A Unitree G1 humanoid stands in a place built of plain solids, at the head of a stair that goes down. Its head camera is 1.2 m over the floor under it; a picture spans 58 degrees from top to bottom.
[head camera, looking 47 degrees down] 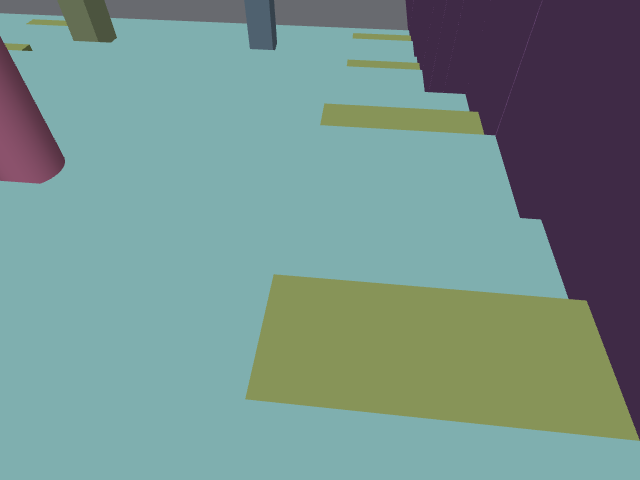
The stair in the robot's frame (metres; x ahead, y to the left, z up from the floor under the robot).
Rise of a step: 0.10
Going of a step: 0.53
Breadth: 1.15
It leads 6 degrees to the right of straight ahead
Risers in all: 3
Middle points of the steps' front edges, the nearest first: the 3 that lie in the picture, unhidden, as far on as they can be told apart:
0.45 -0.34 0.00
0.97 -0.40 -0.10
1.50 -0.45 -0.20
